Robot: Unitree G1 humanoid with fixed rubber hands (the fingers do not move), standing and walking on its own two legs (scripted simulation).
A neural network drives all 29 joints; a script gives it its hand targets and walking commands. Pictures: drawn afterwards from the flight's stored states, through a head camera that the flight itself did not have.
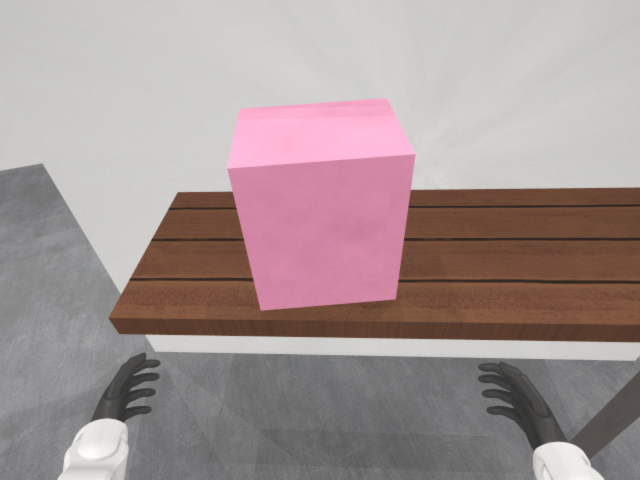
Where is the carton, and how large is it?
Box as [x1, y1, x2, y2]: [227, 98, 415, 310]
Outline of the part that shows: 386,98 239,109 227,169 261,310 395,298 415,154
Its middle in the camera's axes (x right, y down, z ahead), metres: +0.01 -0.05 +0.63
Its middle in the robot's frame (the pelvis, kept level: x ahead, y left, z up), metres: +0.51 +0.02 +0.09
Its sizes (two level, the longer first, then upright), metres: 0.232 0.177 0.280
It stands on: a table, 0.72 m high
